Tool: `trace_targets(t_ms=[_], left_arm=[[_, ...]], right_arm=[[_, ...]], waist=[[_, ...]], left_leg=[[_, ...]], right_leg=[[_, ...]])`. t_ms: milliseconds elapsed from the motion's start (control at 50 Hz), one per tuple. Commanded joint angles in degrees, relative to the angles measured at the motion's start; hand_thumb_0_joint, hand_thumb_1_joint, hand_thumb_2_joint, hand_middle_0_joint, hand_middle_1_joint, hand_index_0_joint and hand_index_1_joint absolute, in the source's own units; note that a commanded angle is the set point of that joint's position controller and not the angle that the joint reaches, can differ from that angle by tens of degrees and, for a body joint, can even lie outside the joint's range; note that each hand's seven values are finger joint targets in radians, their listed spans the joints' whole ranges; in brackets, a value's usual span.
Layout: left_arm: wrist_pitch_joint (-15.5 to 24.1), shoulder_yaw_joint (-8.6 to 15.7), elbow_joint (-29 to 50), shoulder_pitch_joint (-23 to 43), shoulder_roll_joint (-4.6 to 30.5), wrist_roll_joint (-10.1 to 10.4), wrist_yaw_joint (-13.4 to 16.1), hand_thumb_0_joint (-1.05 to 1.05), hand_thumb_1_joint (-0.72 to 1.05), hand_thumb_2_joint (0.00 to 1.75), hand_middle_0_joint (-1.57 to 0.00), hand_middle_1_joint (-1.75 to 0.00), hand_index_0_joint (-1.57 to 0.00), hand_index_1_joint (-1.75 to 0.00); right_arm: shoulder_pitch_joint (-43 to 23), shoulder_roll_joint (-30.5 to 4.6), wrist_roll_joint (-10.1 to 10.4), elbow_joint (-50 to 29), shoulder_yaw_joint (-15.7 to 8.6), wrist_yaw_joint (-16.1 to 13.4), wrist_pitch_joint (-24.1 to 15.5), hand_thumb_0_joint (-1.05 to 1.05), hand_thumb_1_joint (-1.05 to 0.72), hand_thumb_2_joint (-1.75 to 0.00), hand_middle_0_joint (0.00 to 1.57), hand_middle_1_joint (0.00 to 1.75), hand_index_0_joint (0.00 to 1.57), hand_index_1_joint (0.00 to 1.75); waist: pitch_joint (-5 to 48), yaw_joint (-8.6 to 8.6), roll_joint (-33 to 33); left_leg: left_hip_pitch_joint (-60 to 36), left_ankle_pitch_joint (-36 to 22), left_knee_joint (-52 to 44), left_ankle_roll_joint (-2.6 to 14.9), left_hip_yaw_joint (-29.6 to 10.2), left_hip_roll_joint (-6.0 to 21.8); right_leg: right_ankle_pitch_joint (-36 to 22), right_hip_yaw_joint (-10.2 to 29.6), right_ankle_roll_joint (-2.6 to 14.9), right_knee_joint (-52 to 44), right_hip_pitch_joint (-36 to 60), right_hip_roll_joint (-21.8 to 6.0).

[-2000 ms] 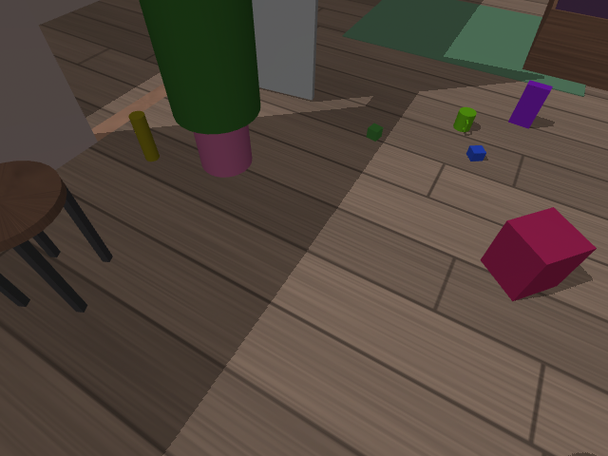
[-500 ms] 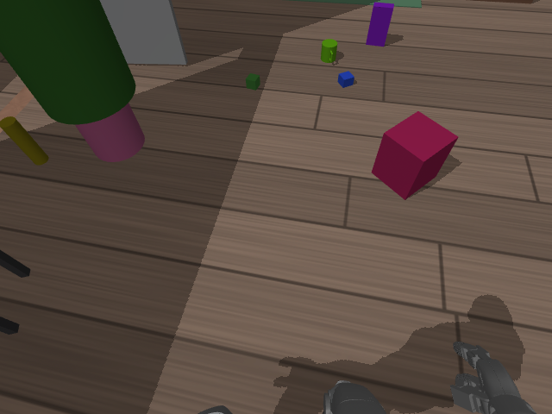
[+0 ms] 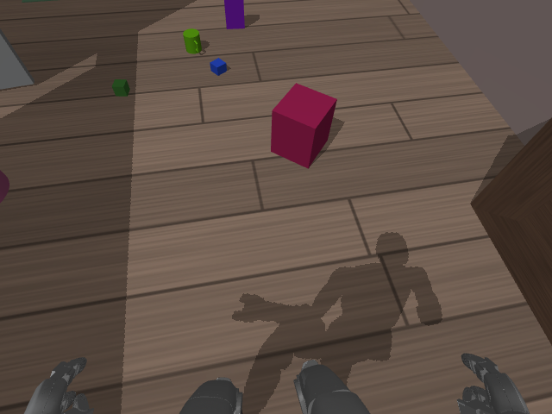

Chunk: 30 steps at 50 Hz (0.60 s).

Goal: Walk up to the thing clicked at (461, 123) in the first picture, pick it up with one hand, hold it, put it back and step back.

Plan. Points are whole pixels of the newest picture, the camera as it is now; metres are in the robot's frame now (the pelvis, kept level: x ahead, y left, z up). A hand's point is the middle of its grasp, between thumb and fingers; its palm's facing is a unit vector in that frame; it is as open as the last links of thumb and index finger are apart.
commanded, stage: walk up
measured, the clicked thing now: (193, 42) +1.98 +0.47 -0.69
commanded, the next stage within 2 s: stand in 1.88 s
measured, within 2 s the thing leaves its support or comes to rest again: neither
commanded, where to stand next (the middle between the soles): +0.05 -0.03 m, yaw -31 degrees
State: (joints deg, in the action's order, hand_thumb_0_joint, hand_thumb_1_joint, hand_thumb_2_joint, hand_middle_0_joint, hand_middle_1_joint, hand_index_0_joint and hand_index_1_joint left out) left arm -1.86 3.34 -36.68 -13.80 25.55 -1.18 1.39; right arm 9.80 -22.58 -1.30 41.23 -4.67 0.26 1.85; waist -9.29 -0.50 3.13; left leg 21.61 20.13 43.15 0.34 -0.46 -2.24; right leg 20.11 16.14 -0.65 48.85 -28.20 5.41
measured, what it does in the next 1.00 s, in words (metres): steps on the spot, turning right: right foot, then left foot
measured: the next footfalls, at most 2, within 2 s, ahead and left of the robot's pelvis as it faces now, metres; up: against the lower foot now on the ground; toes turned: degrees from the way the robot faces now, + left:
right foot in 0.34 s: -0.01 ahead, -0.14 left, +0.00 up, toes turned -12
left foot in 0.70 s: +0.10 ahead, +0.10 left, +0.00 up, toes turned -28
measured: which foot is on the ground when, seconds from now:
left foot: down 0.00-0.36, up 0.38-0.68, down 0.70-1.00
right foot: up 0.00-0.32, down 0.34-0.74, up 0.76-1.00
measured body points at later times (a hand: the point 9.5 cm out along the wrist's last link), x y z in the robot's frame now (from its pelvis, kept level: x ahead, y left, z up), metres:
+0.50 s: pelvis -0.03 -0.02 +0.02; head -0.01 -0.05 +0.46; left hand +0.15 +0.26 -0.07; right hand -0.07 -0.35 -0.11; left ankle +0.03 +0.12 -0.66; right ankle -0.05 -0.13 -0.71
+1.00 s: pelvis -0.02 +0.00 +0.01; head +0.01 -0.01 +0.46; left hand +0.19 +0.25 -0.10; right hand -0.10 -0.33 -0.09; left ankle +0.06 +0.10 -0.71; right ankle -0.05 -0.13 -0.70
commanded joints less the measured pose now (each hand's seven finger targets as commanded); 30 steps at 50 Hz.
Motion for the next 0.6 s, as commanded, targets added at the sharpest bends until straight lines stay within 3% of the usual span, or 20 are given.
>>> trace_targets(t_ms=[0, 40, 60, 100, 120, 160, 200, 220, 260, 300, 320, 340, 360, 380, 400, 440, 460, 520, 580], left_arm=[[1.1, 3.3, 3.5, -5.0, 12.1, -0.8, 0.7, 0.0, 0.9, 0.9, -0.2, -0.3, -0.2, -0.3], [0.9, 4.6, 1.0, -3.9, 12.3, -0.2, -0.6, 0.0, 0.9, 0.9, -0.2, -0.3, -0.2, -0.3], [0.7, 4.5, 0.9, -4.3, 11.0, 0.5, -1.3, 0.0, 0.9, 0.9, -0.2, -0.3, -0.2, -0.3], [0.6, 4.3, 1.4, -4.0, 10.1, 0.8, -2.6, 0.0, 0.9, 0.9, -0.2, -0.3, -0.2, -0.3], [0.9, 4.0, 1.8, -2.7, 9.3, 0.9, -2.9, 0.0, 0.9, 0.9, -0.2, -0.3, -0.2, -0.3], [1.5, 3.7, 1.8, -1.3, 8.6, 0.9, -3.1, 0.0, 0.9, 0.9, -0.2, -0.3, -0.2, -0.3], [1.8, 3.7, 2.1, 0.9, 8.6, 0.6, -3.3, 0.0, 0.9, 0.9, -0.2, -0.3, -0.2, -0.3], [2.3, 3.8, 1.7, 0.7, 8.9, 0.6, -3.1, 0.0, 0.9, 0.9, -0.2, -0.3, -0.2, -0.3], [3.0, 3.8, -0.8, -2.6, 8.2, 0.6, -2.7, 0.0, 0.9, 0.9, -0.2, -0.3, -0.2, -0.3], [3.6, 4.1, -4.5, -7.7, 7.8, 0.1, -2.2, 0.0, 0.9, 0.9, -0.2, -0.3, -0.2, -0.3], [4.0, 5.0, -5.7, -10.2, 9.9, -0.2, -1.7, 0.0, 0.9, 0.9, -0.2, -0.3, -0.2, -0.3], [4.5, 6.3, -5.2, -10.6, 14.0, -0.7, -1.3, 0.0, 0.9, 0.9, -0.2, -0.3, -0.2, -0.3], [4.7, 6.5, -2.8, -7.1, 17.2, -0.9, -0.9, 0.0, 0.9, 0.9, -0.2, -0.3, -0.2, -0.3], [4.1, 6.7, -2.3, -5.8, 19.3, -0.9, -0.8, 0.0, 0.9, 0.9, -0.2, -0.3, -0.2, -0.3], [3.8, 6.5, -2.2, -3.7, 16.9, -0.2, -0.9, 0.0, 0.9, 0.9, -0.2, -0.3, -0.2, -0.3], [4.2, 4.8, -2.0, -1.0, 12.5, 0.2, -0.5, 0.0, 0.9, 0.9, -0.2, -0.3, -0.2, -0.3], [4.3, 4.6, -2.7, -1.5, 12.1, 0.3, -0.4, 0.0, 0.9, 0.9, -0.2, -0.3, -0.2, -0.3], [4.6, 4.4, -2.6, -3.5, 12.5, -0.1, -0.4, 0.0, 0.9, 0.9, -0.2, -0.3, -0.2, -0.3], [4.4, 4.2, -2.4, -3.5, 12.5, -0.2, -0.3, 0.0, 0.9, 0.9, -0.2, -0.3, -0.2, -0.3]], right_arm=[[-0.8, -19.3, 0.0, -6.5, -6.1, -0.6, -2.8, 0.0, -0.9, -0.9, 0.2, 0.3, 0.2, 0.3], [-1.5, -14.2, -0.4, -6.7, -4.1, -0.7, -3.2, 0.0, -0.9, -0.9, 0.2, 0.3, 0.2, 0.3], [-0.1, -13.4, -0.2, -6.0, -3.6, -0.7, -3.5, 0.0, -0.9, -0.9, 0.2, 0.3, 0.2, 0.3], [3.6, -15.2, 0.1, -4.8, -3.8, -0.5, -4.1, 0.0, -0.9, -0.9, 0.2, 0.3, 0.2, 0.3], [5.7, -15.3, 0.0, -4.2, -3.7, -0.4, -4.3, 0.0, -0.9, -0.9, 0.2, 0.3, 0.2, 0.3], [8.6, -15.9, -0.3, -4.6, -3.9, -0.1, -4.4, 0.0, -0.9, -0.9, 0.2, 0.3, 0.2, 0.3], [9.6, -17.5, -0.9, -5.4, -4.4, 0.3, -4.3, 0.0, -0.9, -0.9, 0.2, 0.3, 0.2, 0.3], [9.1, -17.7, -1.1, -5.7, -4.3, 0.6, -4.1, 0.0, -0.9, -0.9, 0.2, 0.3, 0.2, 0.3], [7.7, -17.3, -1.1, -6.2, -4.1, 0.8, -3.5, 0.0, -0.9, -0.9, 0.2, 0.3, 0.2, 0.3], [6.1, -16.6, -0.1, -6.4, -3.6, 0.9, -2.8, 0.0, -0.9, -0.9, 0.2, 0.3, 0.2, 0.3], [6.3, -13.3, 0.4, -6.6, -2.6, 0.9, -2.5, 0.0, -0.9, -0.9, 0.2, 0.3, 0.2, 0.3], [6.9, -9.8, 0.8, -7.3, -1.3, 0.9, -2.4, 0.0, -0.9, -0.9, 0.2, 0.3, 0.2, 0.3], [4.3, -9.1, 1.0, -8.3, -0.7, 0.5, -2.1, 0.0, -0.9, -0.9, 0.2, 0.3, 0.2, 0.3], [2.8, -13.9, 0.3, -7.7, -2.3, -0.4, -2.1, 0.0, -0.9, -0.9, 0.2, 0.3, 0.2, 0.3], [4.7, -15.5, 0.3, -5.8, -3.1, -0.5, -2.5, 0.0, -0.9, -0.9, 0.2, 0.3, 0.2, 0.3], [6.6, -14.0, 1.0, -2.2, -2.5, -0.1, -3.0, 0.0, -0.9, -0.9, 0.2, 0.3, 0.2, 0.3], [7.5, -12.9, 0.9, -1.3, -2.0, 0.0, -2.8, 0.0, -0.9, -0.9, 0.2, 0.3, 0.2, 0.3], [8.0, -12.8, -0.1, -0.8, -1.7, -0.1, -2.8, 0.0, -0.9, -0.9, 0.2, 0.3, 0.2, 0.3], [7.1, -12.0, 0.0, -0.4, -1.6, -0.2, -3.2, 0.0, -0.9, -0.9, 0.2, 0.3, 0.2, 0.3]], waist=[[8.2, 1.05, -15.1], [5.3, 0.17, -12.0], [6.0, 0.16, -12.4], [9.0, 1.46, -14.4], [10.3, 2.66, -15.3], [12.0, 3.94, -15.8], [11.9, 5.1, -16.6], [11.9, 4.79, -16.3], [11.3, 3.17, -16.7], [11.3, 0.17, -14.1], [12.1, -1.47, -7.5], [11.2, -1.83, 5.2], [7.9, -1.58, 10.7], [5.8, -2.64, 9.7], [4.3, -1.1, 7.4], [4.0, 0.91, 4.9], [4.2, 1.15, 6.4], [5.2, 0.22, 7.6], [6.7, 0.14, 8.0]], left_leg=[[-5.6, -7.9, -25.5, 15.49, -31.4, 29.8], [-3.2, -11.9, -22.3, 10.88, -16.5, 19.5], [-5.5, -12.4, -21.6, 8.52, -11.8, 16.5], [-12.5, -8.1, -20.5, 7.86, -9.4, 15.1], [-17.2, -8.7, -19.8, 7.75, -8.9, 14.6], [-20.9, -9.7, -19.1, 9.13, -7.6, 15.8], [-20.3, -11.7, -18.5, 12.47, -7.3, 19.6], [-18.4, -15.1, -17.1, 13.14, -6.7, 20.5], [-12.0, -19.7, -13.5, 12.02, -3.0, 19.6], [-5.9, -18.2, -6.5, 9.51, 0.8, 18.2], [-0.8, -12.1, 1.0, 6.42, 3.3, 15.6], [9.9, -0.5, 12.0, 2.7, 6.6, 10.7], [20.0, 12.5, 15.8, -0.47, 4.6, 4.5], [15.4, 15.8, 19.7, -0.39, -0.7, 7.3], [12.8, 13.9, 19.2, -0.19, -2.3, 8.3], [13.2, 7.2, 16.2, 0.16, -1.9, 8.0], [12.4, 5.2, 15.2, -0.1, -0.6, 7.2], [8.1, 3.7, 12.8, -0.03, 0.8, 5.9], [3.8, 4.0, 7.2, 0.58, 0.8, 5.0]], right_leg=[[10.9, -5.1, -0.02, 23.2, -6.0, -1.7], [5.4, -5.7, 0.9, 24.3, -4.5, -2.4], [2.6, -6.4, 1.42, 23.0, -5.6, -1.6], [1.2, -8.4, 0.77, 18.0, -6.4, -2.1], [1.4, -9.3, 0.34, 13.9, -8.0, -2.4], [3.2, -10.8, -0.49, 8.4, -7.2, -3.3], [8.6, -13.9, -0.87, 2.5, -4.1, -5.2], [10.7, -15.0, -0.7, -1.9, -0.4, -5.6], [8.9, -17.2, 0.58, -9.5, 7.8, -4.1], [-2.2, -20.3, 2.0, -21.6, 17.7, -2.4], [-4.1, -17.2, 3.21, -24.9, 24.4, -2.6], [-1.9, 1.0, 6.42, -28.0, 28.4, -11.6], [3.7, 20.0, 13.21, -30.6, 24.4, -22.0], [5.1, 25.1, 18.67, -30.2, 15.7, -26.3], [6.1, 20.1, 17.52, -29.1, 12.7, -23.6], [-0.7, 7.4, 12.68, -26.3, 15.7, -15.8], [-4.0, 5.2, 11.64, -25.7, 15.5, -14.0], [-8.9, 6.2, 12.49, -24.2, 11.3, -12.9], [-13.8, 6.4, 12.77, -21.8, 9.9, -13.7]])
